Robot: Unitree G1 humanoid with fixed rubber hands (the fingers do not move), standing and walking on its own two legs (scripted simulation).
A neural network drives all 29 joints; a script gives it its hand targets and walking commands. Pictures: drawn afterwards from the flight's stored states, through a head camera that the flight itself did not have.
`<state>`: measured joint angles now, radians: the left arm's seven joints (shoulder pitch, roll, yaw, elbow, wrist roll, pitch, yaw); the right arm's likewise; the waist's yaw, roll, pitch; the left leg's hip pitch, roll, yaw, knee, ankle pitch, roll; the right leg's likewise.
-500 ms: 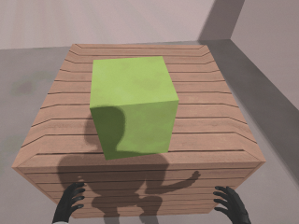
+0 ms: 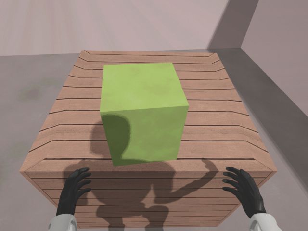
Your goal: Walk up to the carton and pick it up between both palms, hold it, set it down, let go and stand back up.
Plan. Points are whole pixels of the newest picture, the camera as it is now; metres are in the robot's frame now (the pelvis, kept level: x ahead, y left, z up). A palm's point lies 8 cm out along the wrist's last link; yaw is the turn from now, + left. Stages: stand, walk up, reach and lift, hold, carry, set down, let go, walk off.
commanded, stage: reach and lift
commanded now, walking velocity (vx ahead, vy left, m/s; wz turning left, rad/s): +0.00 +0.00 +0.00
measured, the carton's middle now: (142, 115) +0.45 +0.07 +0.05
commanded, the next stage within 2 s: none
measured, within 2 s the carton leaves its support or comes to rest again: neither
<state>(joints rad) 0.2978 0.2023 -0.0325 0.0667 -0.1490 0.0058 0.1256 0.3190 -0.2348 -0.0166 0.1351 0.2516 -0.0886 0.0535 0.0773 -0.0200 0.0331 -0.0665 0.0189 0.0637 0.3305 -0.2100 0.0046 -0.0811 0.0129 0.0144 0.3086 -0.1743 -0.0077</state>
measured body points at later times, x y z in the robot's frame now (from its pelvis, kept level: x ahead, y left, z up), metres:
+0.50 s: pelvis -0.01 -0.01 +0.00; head -0.01 -0.01 +0.45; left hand +0.27 +0.23 +0.08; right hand +0.30 -0.20 +0.07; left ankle -0.02 +0.11 -0.75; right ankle +0.00 -0.12 -0.75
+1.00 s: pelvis -0.02 -0.01 +0.00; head +0.00 -0.01 +0.45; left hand +0.34 +0.24 +0.14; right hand +0.38 -0.19 +0.12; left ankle -0.02 +0.11 -0.75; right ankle +0.00 -0.12 -0.75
